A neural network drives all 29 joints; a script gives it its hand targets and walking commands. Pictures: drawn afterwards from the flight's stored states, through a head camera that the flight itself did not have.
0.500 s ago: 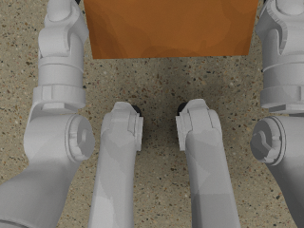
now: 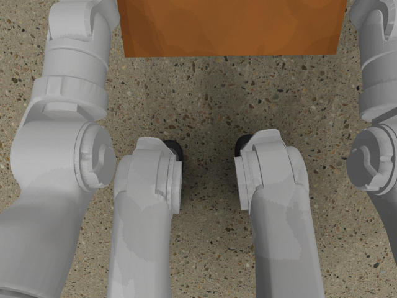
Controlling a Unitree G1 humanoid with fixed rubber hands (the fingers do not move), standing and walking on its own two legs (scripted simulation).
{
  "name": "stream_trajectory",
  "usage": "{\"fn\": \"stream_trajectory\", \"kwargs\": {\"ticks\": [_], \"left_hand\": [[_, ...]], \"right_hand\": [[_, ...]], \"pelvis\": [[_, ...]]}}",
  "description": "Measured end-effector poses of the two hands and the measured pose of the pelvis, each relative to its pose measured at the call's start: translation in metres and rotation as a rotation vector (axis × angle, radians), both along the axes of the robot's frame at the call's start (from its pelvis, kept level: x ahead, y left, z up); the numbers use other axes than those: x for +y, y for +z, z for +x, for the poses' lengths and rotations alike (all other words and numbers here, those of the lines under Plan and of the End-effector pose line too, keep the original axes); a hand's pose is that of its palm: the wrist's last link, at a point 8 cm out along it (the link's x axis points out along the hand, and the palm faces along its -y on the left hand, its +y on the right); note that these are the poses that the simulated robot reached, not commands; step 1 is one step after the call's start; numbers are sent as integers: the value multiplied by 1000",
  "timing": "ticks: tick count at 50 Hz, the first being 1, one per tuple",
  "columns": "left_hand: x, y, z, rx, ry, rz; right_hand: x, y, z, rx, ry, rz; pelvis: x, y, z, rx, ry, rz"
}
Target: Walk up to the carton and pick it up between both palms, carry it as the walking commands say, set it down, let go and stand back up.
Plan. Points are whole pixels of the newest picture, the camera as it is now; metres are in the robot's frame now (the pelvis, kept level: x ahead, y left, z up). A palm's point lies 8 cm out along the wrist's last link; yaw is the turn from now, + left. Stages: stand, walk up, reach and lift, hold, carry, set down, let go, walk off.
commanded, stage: set down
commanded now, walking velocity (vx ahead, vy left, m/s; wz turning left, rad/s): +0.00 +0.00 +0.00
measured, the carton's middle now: out of the picture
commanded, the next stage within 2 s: none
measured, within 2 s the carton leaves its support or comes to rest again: rests again in 0.56 s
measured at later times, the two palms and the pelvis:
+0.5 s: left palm out of the picture +0.57 +0.15 -0.19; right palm out of the picture +0.55 -0.22 -0.19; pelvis +0.01 -0.01 -0.03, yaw +2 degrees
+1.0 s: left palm out of the picture +0.56 +0.15 -0.21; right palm out of the picture +0.55 -0.23 -0.20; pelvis +0.01 -0.01 -0.04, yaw +1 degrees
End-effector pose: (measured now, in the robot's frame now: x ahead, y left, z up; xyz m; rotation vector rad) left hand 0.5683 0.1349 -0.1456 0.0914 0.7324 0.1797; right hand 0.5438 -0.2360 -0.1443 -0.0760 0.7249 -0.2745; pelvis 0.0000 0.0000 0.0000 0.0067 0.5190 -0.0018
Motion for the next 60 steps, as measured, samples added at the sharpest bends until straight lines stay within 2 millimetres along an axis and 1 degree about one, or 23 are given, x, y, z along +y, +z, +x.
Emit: {"fn": "stream_trajectory", "kwargs": {"ticks": [4,7,8,10,13,16,19,23,27,29,31,39,48,60], "left_hand": [[-4,-24,-2,10,15,-13],[-1,-43,-11,64,27,-8],[1,-49,-14,81,28,-3],[6,-54,-15,80,30,-14],[11,-52,-12,62,17,-27],[16,-42,-6,25,12,-1],[18,-33,1,9,15,7],[17,-34,6,20,7,-6],[13,-48,1,61,-7,-23],[13,-56,-3,67,-19,-36],[13,-58,-5,57,-25,-51],[13,-58,-6,71,-54,-17],[14,-60,-6,69,-36,-38],[18,-62,-10,69,-41,-51]], "right_hand": [[-4,-24,-1,9,-10,12],[-2,-42,-5,64,8,7],[0,-47,-5,81,19,0],[4,-50,-2,85,30,-8],[12,-45,11,53,62,10],[17,-37,23,13,61,36],[20,-34,27,-3,56,55],[16,-41,19,10,63,48],[10,-53,4,47,69,38],[9,-54,1,51,73,34],[8,-55,0,60,74,25],[8,-56,3,76,71,37],[6,-58,6,80,91,37],[8,-59,7,76,92,49]], "pelvis": [[-4,-8,3,6,-7,13],[-9,-12,8,14,-3,22],[-11,-13,10,15,-4,24],[-14,-15,13,18,-6,29],[-17,-17,15,15,-4,31],[-17,-20,15,5,0,31],[-15,-22,14,-4,4,30],[-11,-26,12,-6,14,21],[-8,-31,11,-11,21,6],[-7,-33,11,-14,21,0],[-5,-35,11,-16,16,-4],[-2,-36,11,-17,17,-5],[-8,-39,12,-19,15,6],[-11,-45,13,-12,17,10]]}}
